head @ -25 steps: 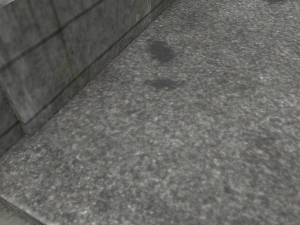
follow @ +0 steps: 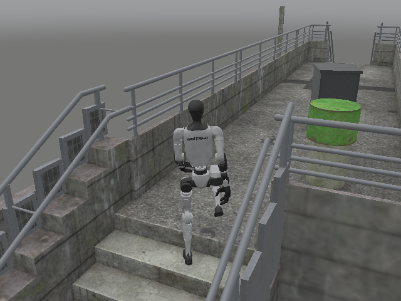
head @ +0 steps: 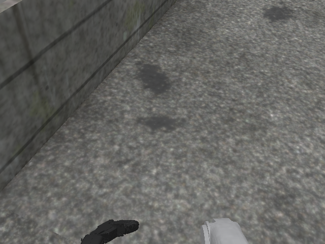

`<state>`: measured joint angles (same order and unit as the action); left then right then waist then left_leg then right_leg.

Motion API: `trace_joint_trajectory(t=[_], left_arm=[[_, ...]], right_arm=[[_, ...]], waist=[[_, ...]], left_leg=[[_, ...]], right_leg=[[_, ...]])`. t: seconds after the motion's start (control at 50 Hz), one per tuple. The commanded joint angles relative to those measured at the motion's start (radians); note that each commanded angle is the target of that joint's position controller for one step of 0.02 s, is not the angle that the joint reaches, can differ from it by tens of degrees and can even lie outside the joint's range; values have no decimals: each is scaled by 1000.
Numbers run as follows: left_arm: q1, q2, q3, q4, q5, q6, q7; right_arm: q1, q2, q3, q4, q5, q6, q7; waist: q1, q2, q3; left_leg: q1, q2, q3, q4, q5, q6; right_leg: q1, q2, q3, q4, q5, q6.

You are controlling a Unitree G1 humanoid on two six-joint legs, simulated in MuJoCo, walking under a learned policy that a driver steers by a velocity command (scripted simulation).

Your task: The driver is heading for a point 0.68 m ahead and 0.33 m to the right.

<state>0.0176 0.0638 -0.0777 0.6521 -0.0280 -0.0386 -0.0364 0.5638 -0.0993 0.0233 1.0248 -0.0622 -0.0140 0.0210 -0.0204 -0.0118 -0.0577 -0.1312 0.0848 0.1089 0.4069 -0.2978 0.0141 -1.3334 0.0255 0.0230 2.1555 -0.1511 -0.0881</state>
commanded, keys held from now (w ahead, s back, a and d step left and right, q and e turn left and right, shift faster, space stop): w+e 1.00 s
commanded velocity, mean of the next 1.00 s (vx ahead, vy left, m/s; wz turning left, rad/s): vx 0.50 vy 0.00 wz -0.53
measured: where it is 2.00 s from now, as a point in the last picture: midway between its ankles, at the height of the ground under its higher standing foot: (220, 185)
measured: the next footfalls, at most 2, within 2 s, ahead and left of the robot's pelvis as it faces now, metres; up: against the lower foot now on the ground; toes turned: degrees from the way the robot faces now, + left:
right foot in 0.16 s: +0.23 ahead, -0.09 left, +0.16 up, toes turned -8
left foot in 0.62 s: +0.57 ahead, +0.01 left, +0.16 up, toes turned -26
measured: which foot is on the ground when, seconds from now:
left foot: down 0.00-0.18, up 0.20-0.60, down 0.62-1.00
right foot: up 0.00-0.14, down 0.16-0.62, up 0.64-1.00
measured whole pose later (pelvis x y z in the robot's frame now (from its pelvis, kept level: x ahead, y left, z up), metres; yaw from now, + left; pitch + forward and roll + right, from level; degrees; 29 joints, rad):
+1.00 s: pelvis +0.55 -0.12 +0.15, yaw -36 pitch +3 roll +2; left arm 0.08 0.26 0.05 0.60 -0.02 -0.03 -0.03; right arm 0.37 -0.27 -0.06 0.83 -0.01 -0.09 -0.01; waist -0.09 -0.05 0.00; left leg -0.05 -0.01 0.18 0.30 -0.30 0.01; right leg -0.78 -0.11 0.05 0.90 -0.05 -0.01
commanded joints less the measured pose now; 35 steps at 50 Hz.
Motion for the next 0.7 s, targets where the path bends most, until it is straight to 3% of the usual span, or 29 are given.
trace_joint_trajectory(t=[0.02, 0.04, 0.06, 0.08, 0.1, 0.12, 0.14, 0.16, 0.18, 0.2, 0.22, 0.24, 0.26, 0.28, 0.3, 0.32, 0.36, 0.4, 0.42, 0.44, 0.48, 0.52, 0.54, 0.6, 0.62, 0.64, 0.66, 0.68, 0.7], left_arm=[[-125, 77, -1, -124, 24, 7, 24], [-141, 65, -2, -131, 18, 4, 23], [-157, 82, 7, -142, 25, 1, 19], [-183, 82, 13, -138, 30, -4, 14], [-162, 80, 17, -123, 19, -1, 6], [-81, 94, 23, -119, 20, -1, -4], [15, 166, 51, -102, 22, 7, -14], [118, 260, 91, -77, 28, 6, -26], [242, 377, 130, -51, 55, 5, -40], [251, 424, 145, -2, 36, 22, -20], [303, 326, 122, 43, 56, 16, 4], [364, 199, 88, 133, 49, 2, -6], [347, 118, 61, 169, 46, -14, -20], [326, 94, 54, 197, 49, -25, -28], [311, 62, 49, 220, 50, -28, -33], [241, 105, 62, 182, 39, -28, -45], [156, 154, 73, 128, 15, -33, -46], [218, 212, 91, 127, 16, -52, -11], [264, 240, 101, 124, 13, -50, 14], [329, 256, 110, 130, 5, -46, 32], [440, 258, 115, 139, 5, -51, 48], [468, 269, 119, 131, -8, -42, 56], [456, 284, 126, 118, -18, -30, 56], [410, 277, 136, 82, 2, -3, 58], [363, 268, 136, 49, 15, -7, 48], [349, 211, 119, 9, 48, -21, 42], [508, 155, 97, -11, 11, -31, 33], [488, 258, 119, 13, -5, -29, 40], [363, 305, 137, -13, -2, -24, 38]], right_arm=[[-176, -172, -5, -103, 5, -70, -31], [-118, -211, -25, -78, 35, -72, -42], [-80, -249, -35, -56, 48, -66, -44], [-22, -272, -44, -52, 56, -62, -46], [0, -293, -46, -53, 67, -56, -59], [-45, -345, -60, -63, 73, -47, -71], [-77, -329, -57, -73, 68, -30, -75], [-112, -319, -57, -97, 50, -28, -79], [-150, -309, -61, -163, 34, -51, -75], [-205, -140, -33, -208, 9, -90, -16], [-201, -143, -56, -196, 27, -124, 38], [-332, -128, -54, -273, 71, -131, 62], [-481, -112, -33, -371, 68, -136, 58], [-476, -46, -3, -399, 58, -137, 40], [-428, 5, 26, -413, 40, -126, 31], [-334, -49, 19, -397, 55, -116, 16], [-370, -125, 3, -432, 50, -109, -6], [-501, -128, 9, -483, 19, -114, -31], [-533, -133, 6, -489, 19, -118, -39], [-575, -118, 9, -498, 28, -121, -41], [-688, -121, 1, -526, 75, -110, -39], [-718, -158, -22, -524, 94, -98, -30], [-704, -191, -38, -519, 96, -104, -27], [-556, -260, -84, -474, 79, -131, -13], [-416, -291, -97, -452, 62, -137, -20], [-217, -362, -115, -435, 47, -132, -33], [-207, -373, -121, -415, 41, -119, -32], [-236, -263, -106, -437, 51, -111, -39], [-275, -213, -94, -441, 57, -105, -50]], waist=[[91, 144, 98], [77, 139, 70], [79, 108, 32], [54, 128, -45], [55, 193, -100], [104, 334, -106], [133, 368, -167], [178, 354, -233], [220, 118, -314], [123, -296, -320], [119, -266, -289], [106, -137, -75], [70, -43, 88], [9, -4, 120], [-41, 30, 95], [-83, 71, 83], [-113, 70, 69], [-62, 16, 73], [-32, 1, 45], [1, -32, 9], [71, -79, 20], [87, -101, 16], [79, -107, 18], [18, -132, -63], [-47, -130, -171], [-106, 5, -328], [-22, 421, -423], [-48, 291, -326], [-66, 155, -183]], left_leg=[[-434, 147, 80, -415, 311, 111], [-316, 129, 110, -428, 472, 96], [-206, 118, 139, -399, 833, 73], [-46, 129, 133, -300, 1268, 71], [99, 170, 127, -198, 1725, 77], [240, 244, 81, -101, 1942, 106], [396, 258, 63, 74, 2013, 125], [358, 236, 60, 252, 2019, 136], [30, 153, -29, 561, 1620, 130], [-426, -161, -137, 973, 183, 49], [-623, -178, -314, 1416, 73, 58], [-796, -163, -276, 1587, 51, 95], [-884, -126, -229, 1643, 41, 134], [-919, -89, -200, 1613, 46, 147], [-892, -72, -193, 1645, 70, 160], [-863, -39, -177, 1500, 102, 145], [-719, -3, -141, 1147, 169, 93], [-623, -20, -51, 882, 270, 46], [-560, -30, -32, 743, 318, 13], [-490, -49, -26, 607, 355, -11], [-468, -84, -60, 326, 351, -58], [-444, -117, -91, 158, 341, -75], [-439, -116, -121, 96, 328, -66], [-227, -124, -133, -36, 272, 6], [33, -32, -192, 21, 274, 67], [357, 174, -381, 92, 299, 138], [637, 380, -851, -11, 148, 320], [539, 366, -880, -59, -64, 291], [373, 319, -701, -81, -72, 238]], right_leg=[[332, -59, -142, -301, 115, 42], [378, -77, -178, -437, 64, 20], [484, -55, -242, -619, -18, -27], [542, -14, -310, -731, -116, -56], [551, 30, -355, -745, -229, -71], [547, 23, -318, -846, -379, -89], [567, 66, -260, -977, -455, -119], [755, 85, -120, -1115, -347, -151], [1090, -45, 291, -1306, -338, -237], [1329, -191, 871, -1785, -494, -343], [1337, -264, 1034, -1935, -535, -325], [1203, -269, 921, -1905, -499, -269], [1028, -214, 698, -1812, -326, -211], [971, -157, 503, -1753, -229, -157], [916, -97, 367, -1715, -174, -114], [909, -68, 285, -1744, -115, -107], [794, -24, 214, -1828, -38, -111], [740, -2, 204, -1894, 106, -121], [769, 4, 183, -1902, 166, -120], [819, 7, 181, -1912, 175, -116], [982, -23, 226, -1933, 142, -110], [1142, -81, 315, -1907, 159, -115], [1217, -113, 363, -1869, 180, -112], [1318, -100, 374, -1626, 434, -83], [1200, -69, 351, -1456, 429, -60], [992, 1, 259, -1177, 132, -31], [607, 99, 168, -907, -417, 34], [502, -4, 179, -741, -361, 46], [488, -35, 149, -699, -241, 57]])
